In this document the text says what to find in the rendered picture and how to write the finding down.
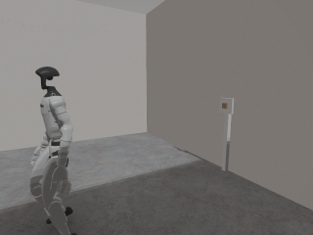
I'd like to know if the panel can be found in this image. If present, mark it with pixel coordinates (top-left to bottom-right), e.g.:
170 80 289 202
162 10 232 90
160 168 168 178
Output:
219 97 234 171

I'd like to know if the right robot foot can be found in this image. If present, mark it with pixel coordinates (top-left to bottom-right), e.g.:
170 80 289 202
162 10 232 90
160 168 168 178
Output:
46 207 73 224

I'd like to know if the right robot forearm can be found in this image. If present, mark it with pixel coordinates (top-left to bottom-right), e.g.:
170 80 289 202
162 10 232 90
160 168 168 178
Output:
40 130 52 148

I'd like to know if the robot left upper arm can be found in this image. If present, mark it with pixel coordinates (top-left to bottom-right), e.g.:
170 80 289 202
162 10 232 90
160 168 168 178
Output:
49 96 73 134

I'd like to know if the robot left hand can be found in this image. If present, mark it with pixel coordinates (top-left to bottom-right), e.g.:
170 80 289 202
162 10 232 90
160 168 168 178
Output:
50 165 68 194

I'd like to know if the robot right hand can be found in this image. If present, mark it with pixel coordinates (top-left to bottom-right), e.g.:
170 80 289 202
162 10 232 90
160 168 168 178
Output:
30 146 46 166

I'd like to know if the robot left shin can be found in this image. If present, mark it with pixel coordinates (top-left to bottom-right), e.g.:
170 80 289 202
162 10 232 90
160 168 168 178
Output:
44 201 70 235

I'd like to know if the left robot forearm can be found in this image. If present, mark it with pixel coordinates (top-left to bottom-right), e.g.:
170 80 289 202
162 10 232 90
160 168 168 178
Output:
56 125 72 166

